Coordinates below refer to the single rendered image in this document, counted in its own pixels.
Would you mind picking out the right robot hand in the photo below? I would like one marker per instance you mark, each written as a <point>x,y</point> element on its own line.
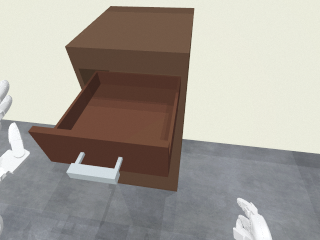
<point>255,228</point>

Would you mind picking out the left robot hand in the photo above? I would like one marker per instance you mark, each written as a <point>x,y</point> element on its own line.
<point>13,159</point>

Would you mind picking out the handle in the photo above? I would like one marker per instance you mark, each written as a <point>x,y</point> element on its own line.
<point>94,173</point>

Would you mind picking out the drawer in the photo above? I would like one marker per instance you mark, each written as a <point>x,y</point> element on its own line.
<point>117,114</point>

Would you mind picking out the cabinet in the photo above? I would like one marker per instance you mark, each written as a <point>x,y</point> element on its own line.
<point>140,40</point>

